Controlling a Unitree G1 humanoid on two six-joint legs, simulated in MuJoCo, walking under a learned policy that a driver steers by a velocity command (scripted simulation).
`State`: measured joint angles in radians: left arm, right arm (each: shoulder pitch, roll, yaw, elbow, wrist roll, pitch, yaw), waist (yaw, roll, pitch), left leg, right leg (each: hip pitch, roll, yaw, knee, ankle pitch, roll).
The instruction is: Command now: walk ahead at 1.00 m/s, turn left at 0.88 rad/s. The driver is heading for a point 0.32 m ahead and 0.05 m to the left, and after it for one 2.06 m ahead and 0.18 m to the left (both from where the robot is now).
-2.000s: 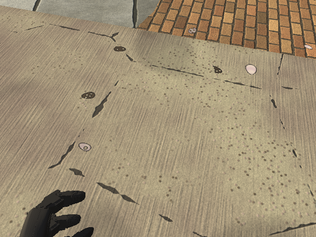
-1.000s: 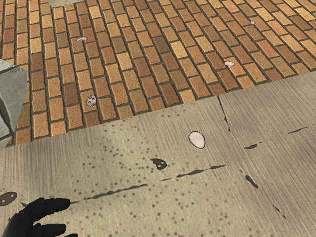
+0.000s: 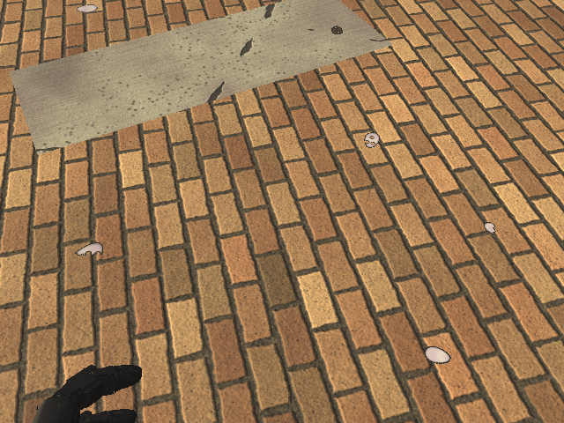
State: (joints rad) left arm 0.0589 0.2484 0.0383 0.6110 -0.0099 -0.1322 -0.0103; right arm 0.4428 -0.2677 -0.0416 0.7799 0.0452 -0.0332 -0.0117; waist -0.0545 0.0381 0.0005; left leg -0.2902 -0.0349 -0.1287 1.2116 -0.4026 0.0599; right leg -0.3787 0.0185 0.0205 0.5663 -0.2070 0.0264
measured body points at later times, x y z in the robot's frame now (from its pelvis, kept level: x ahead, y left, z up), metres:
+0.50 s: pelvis +0.37 +0.08 -0.14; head +0.42 +0.10 +0.30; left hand +0.39 +0.36 -0.26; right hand +0.57 -0.14 -0.26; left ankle +0.42 +0.14 -0.86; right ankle +0.35 -0.13 -0.66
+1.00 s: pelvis +0.55 +0.05 -0.12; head +0.60 +0.03 +0.32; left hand +0.64 +0.36 -0.21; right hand +0.78 -0.20 -0.22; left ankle +0.51 +0.21 -0.77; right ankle +0.60 -0.02 -0.86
